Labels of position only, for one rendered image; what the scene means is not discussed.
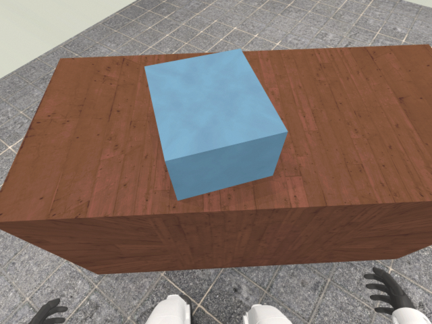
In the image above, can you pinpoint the robot thigh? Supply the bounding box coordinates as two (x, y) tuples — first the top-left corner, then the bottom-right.
(145, 298), (190, 324)
(243, 305), (292, 324)

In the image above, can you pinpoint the robot right forearm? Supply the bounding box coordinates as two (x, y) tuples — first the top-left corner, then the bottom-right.
(392, 308), (431, 324)

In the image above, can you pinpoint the robot left thigh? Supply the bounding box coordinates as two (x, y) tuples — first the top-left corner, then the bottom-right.
(145, 298), (190, 324)

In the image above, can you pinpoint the pedestal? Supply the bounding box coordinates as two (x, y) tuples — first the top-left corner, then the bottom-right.
(0, 45), (432, 275)

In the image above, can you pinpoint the robot left hand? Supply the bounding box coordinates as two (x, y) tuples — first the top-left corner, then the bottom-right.
(29, 298), (68, 324)

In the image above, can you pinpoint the robot right hand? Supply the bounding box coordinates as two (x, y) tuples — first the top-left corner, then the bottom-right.
(364, 267), (415, 315)

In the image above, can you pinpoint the robot right thigh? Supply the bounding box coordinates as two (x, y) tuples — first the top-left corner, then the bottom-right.
(243, 305), (292, 324)

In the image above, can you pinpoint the carton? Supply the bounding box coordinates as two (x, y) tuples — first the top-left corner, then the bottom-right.
(144, 49), (288, 200)

